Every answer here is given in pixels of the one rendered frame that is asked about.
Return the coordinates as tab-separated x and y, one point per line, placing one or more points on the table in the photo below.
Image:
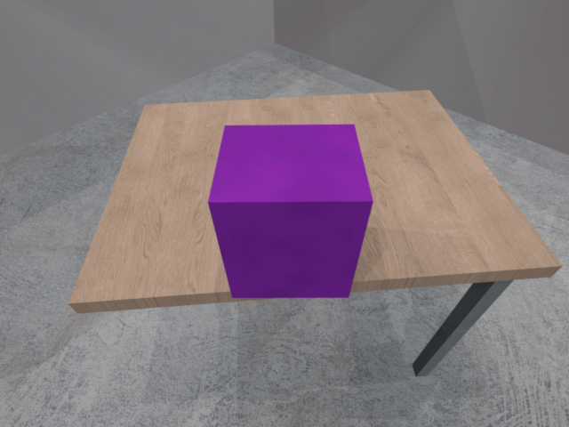
439	216

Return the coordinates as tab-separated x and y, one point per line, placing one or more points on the carton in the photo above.
290	206

